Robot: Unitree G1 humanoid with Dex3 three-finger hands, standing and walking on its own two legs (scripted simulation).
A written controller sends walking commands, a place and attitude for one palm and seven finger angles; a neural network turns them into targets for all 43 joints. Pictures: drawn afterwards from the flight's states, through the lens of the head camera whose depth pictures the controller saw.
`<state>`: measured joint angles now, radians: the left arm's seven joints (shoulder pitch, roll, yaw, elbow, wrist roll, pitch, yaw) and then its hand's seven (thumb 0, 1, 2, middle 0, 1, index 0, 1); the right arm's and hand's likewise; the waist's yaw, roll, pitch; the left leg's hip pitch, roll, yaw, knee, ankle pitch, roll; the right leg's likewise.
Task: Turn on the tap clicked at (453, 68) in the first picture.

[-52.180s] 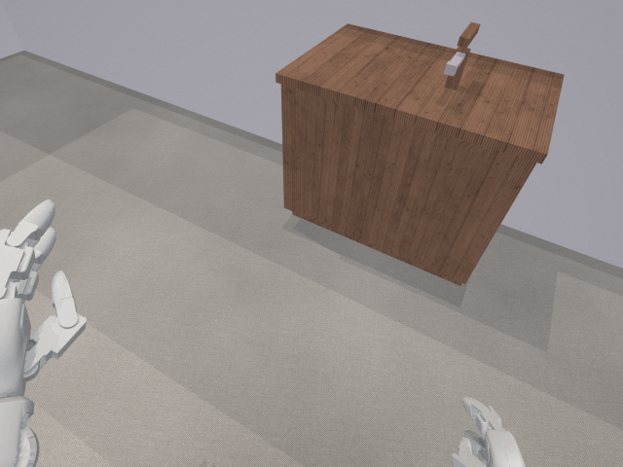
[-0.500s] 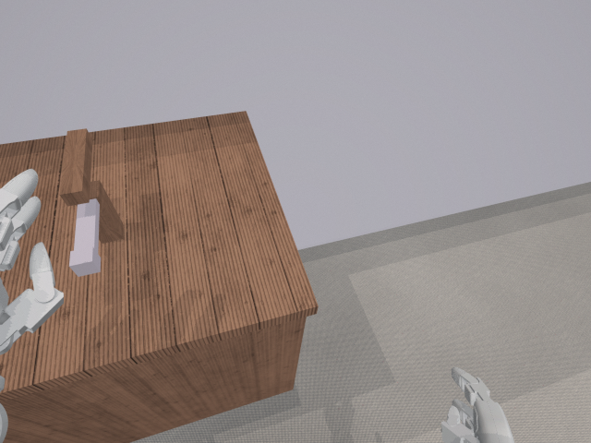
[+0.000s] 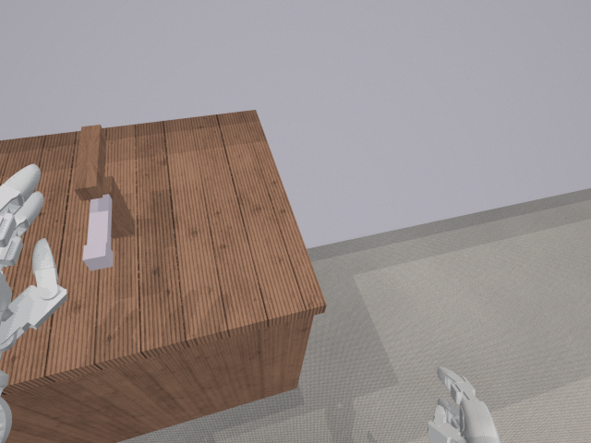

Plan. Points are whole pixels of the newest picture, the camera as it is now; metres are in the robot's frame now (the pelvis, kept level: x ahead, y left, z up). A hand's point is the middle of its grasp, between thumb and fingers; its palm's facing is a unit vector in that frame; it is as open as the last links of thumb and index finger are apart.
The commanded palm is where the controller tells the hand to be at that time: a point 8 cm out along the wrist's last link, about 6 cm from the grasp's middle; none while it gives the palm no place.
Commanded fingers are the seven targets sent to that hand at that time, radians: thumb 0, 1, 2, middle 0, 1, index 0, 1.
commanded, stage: shuffle to correct the standing spot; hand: left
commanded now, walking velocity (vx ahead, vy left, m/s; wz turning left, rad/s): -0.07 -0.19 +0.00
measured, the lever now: (98, 256) +0.33 +0.30 +0.04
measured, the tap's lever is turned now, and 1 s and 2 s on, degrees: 0 0 0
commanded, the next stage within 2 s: none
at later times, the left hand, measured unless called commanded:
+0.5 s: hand (64, 292) +0.22 +0.23 +0.17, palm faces +0.32 -0.85 -0.42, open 7.4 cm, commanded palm +0.16 +0.27 +0.18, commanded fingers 0.00 0.90 0.90 -0.20 -0.30 -0.20 -0.30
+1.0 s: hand (66, 298) +0.21 +0.23 +0.17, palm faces +0.31 -0.85 -0.42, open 7.4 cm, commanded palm +0.15 +0.27 +0.18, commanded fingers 0.00 0.90 0.90 -0.20 -0.30 -0.20 -0.30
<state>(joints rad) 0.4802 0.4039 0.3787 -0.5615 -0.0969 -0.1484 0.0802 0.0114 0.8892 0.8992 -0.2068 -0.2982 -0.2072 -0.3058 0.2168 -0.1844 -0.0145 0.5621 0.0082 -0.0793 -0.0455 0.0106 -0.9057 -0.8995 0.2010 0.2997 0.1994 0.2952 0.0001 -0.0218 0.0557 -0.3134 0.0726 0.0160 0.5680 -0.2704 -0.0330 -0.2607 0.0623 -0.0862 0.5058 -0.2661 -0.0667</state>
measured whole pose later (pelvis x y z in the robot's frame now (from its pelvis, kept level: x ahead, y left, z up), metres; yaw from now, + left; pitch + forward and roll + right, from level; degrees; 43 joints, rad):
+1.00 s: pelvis +0.00 -0.01 +0.00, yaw +1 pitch +1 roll -1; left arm 0.51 0.42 0.38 -0.57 -0.10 -0.14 0.09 0.01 0.89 0.90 -0.21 -0.30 -0.21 -0.31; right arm 0.21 -0.19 -0.02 0.55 0.02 -0.07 -0.04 0.01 -0.91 -0.90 0.20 0.30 0.20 0.30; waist -0.01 0.00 0.06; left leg -0.31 0.08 0.00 0.55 -0.25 -0.05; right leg -0.25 0.07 -0.10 0.48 -0.25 -0.08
